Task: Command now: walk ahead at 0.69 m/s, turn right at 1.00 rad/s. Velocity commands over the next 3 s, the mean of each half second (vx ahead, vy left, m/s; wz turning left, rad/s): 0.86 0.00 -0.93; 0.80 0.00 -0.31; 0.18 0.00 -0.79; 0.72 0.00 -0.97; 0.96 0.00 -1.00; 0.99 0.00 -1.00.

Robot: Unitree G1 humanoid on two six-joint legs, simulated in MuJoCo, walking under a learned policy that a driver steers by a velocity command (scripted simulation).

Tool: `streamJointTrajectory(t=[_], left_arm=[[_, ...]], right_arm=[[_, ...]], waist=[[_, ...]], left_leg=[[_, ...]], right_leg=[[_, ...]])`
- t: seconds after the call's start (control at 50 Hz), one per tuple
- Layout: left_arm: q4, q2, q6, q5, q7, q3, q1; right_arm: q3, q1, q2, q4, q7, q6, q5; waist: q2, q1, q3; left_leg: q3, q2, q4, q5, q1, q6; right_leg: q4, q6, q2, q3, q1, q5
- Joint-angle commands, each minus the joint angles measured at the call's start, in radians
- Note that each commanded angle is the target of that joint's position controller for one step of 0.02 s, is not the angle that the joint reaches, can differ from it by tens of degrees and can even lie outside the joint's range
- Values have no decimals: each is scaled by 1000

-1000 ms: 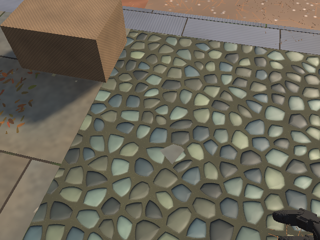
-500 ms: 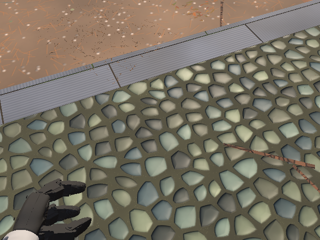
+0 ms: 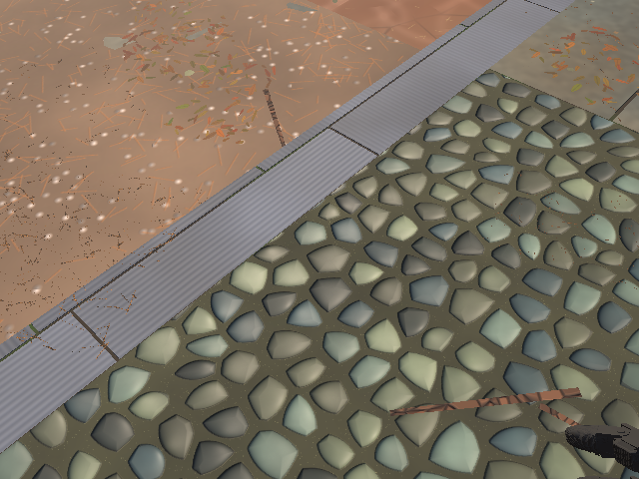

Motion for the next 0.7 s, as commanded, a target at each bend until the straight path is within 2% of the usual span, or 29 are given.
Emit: streamJointTrajectory(t=[0.02,0.04,0.06,0.08,0.12,0.16,0.2,0.28,0.34,0.36,0.38,0.4,0.42,0.44,0.46,0.48,0.5,0.52,0.54,0.56,0.58,0.6,0.62,0.64,0.66,0.7], left_arm=[[-97,58,-34,7,-27,-12,-14],[-81,124,-30,28,-23,-1,-59],[-77,147,-28,37,-32,7,-94],[-79,130,-23,42,-47,5,-100],[-88,89,-9,44,-73,-11,-118],[-99,68,-2,33,-80,-23,-137],[-105,58,1,24,-81,-29,-157],[-122,54,8,17,-85,-38,-250],[-144,31,6,20,-102,-54,-364],[-153,17,3,21,-108,-63,-400],[-144,-3,2,21,-108,-72,-410],[-167,-32,-8,20,-111,-88,-427],[-159,-34,-11,21,-105,-93,-416],[-141,-26,-12,28,-94,-92,-390],[-107,7,-13,29,-81,-80,-294],[-50,51,-14,29,-69,-60,-110],[24,101,-22,28,-49,-32,120],[65,174,-21,28,-27,-2,186],[32,253,-16,22,-14,17,137],[39,221,-11,21,1,18,200],[87,199,-21,14,13,15,172],[104,146,-35,13,16,2,137],[109,112,-50,15,22,-10,90],[114,74,-61,8,26,-25,62],[122,46,-74,-3,24,-36,57],[145,50,-96,-14,10,-37,70]], right_arm=[[-93,217,-280,-17,-5,2,-35],[-76,171,-207,-30,2,10,-9],[-66,171,-171,-23,2,15,2],[-61,172,-162,-7,-1,18,5],[-53,222,-150,37,0,9,10],[-48,270,-125,67,13,-5,12],[-45,303,-117,89,18,-15,13],[-37,363,-102,137,25,-28,8],[-33,452,-101,187,18,-31,4],[-32,483,-103,206,13,-30,2],[-26,529,-88,231,9,-27,1],[-25,536,-111,237,3,-28,-8],[-22,518,-118,248,-5,-27,-8],[-24,529,-144,263,-14,-23,-4],[-30,514,-185,267,-23,-13,-6],[-31,484,-214,267,-30,-6,-5],[-31,428,-233,249,-26,-2,4],[-18,421,-161,226,-10,-4,-4],[5,478,-71,137,14,-13,31],[-16,287,-169,98,11,-29,34],[-9,240,-141,77,14,-36,46],[-3,260,-126,95,18,-35,37],[1,282,-107,110,26,-19,17],[7,335,-82,132,36,4,-2],[10,345,-64,140,45,22,-14],[19,226,-45,92,57,33,-17]], waist=[[264,-129,-139],[120,-117,-78],[19,-116,-52],[9,-101,-32],[68,-107,18],[80,-112,24],[77,-112,38],[77,-124,111],[63,-161,172],[60,-169,182],[45,-183,167],[85,-159,180],[89,-126,162],[112,-99,127],[138,-34,63],[153,66,-32],[154,180,-124],[33,155,-208],[-195,43,-357],[-1,125,-327],[-10,86,-147],[50,23,-31],[65,-34,23],[40,-83,51],[10,-105,61],[-50,-102,139]], left_leg=[[-788,476,-380,-879,640,180],[-731,466,-343,-845,557,166],[-572,422,-309,-722,488,134],[-425,377,-310,-601,444,102],[-233,317,-349,-445,403,87],[-144,311,-365,-337,415,86],[-59,314,-383,-253,425,77],[135,288,-429,-77,400,49],[233,284,-449,94,474,32],[266,287,-442,200,512,22],[307,264,-421,352,553,9],[323,301,-387,557,535,4],[357,307,-357,863,522,0],[366,324,-305,1139,534,12],[366,352,-185,1310,547,24],[355,386,21,1376,512,47],[360,379,302,1266,376,77],[351,290,650,408,122,91],[256,137,1019,-378,-286,50],[116,140,1048,-237,-389,68],[110,180,975,-172,-429,73],[110,214,872,-163,-367,70],[99,237,811,-176,-302,61],[99,253,764,-182,-238,48],[103,266,717,-201,-212,38],[150,270,594,-153,-245,24]], right_leg=[[399,24,-36,-161,-609,-97],[495,29,-120,-186,-630,27],[510,37,-151,-199,-598,103],[496,43,-184,-214,-575,149],[503,53,-232,-251,-593,209],[546,58,-255,-264,-637,270],[565,61,-265,-262,-683,331],[464,63,-268,-319,-688,439],[311,37,-269,-425,-705,427],[257,22,-268,-463,-700,407],[226,-2,-234,-501,-669,372],[130,-29,-242,-515,-602,341],[68,-56,-195,-563,-488,316],[40,-72,-140,-597,-381,290],[22,-90,-101,-589,-254,234],[4,-121,-84,-548,-53,196],[-124,-161,-99,-464,236,230],[-156,-178,-268,-243,515,94],[-240,-315,-591,340,803,7],[-365,-279,-550,353,734,73],[-408,-253,-524,199,587,195],[-445,-218,-484,98,393,277],[-466,-195,-434,10,261,321],[-495,-181,-392,-60,159,332],[-521,-173,-359,-105,100,335],[-602,-170,-316,-182,-8,397]])
Next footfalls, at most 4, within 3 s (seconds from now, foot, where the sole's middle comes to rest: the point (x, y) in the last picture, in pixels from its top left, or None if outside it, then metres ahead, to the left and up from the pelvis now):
0.52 right None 0.45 -0.18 -0.76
0.92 left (490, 300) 0.94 -0.30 -0.76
1.34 right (608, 329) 0.86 -0.56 -0.76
1.72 left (564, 258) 1.07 -0.51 -0.76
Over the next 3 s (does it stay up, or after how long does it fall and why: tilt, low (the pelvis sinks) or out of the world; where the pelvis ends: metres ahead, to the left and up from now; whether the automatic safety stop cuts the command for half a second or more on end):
stays up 0.61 -1.46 -0.02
